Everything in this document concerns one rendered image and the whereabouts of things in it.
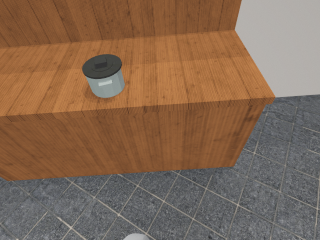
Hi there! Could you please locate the table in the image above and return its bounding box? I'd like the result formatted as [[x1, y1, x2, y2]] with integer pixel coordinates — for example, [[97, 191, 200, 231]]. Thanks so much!
[[0, 0, 276, 181]]

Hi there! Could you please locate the lid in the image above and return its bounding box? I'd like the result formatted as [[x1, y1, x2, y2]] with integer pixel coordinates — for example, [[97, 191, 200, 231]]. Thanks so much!
[[82, 54, 122, 79]]

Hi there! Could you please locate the knob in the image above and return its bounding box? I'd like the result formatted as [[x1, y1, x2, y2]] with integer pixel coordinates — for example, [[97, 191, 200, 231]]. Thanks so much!
[[94, 56, 108, 67]]

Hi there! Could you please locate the pot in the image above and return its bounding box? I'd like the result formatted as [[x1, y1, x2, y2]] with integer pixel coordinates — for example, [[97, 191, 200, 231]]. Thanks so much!
[[85, 69, 125, 98]]

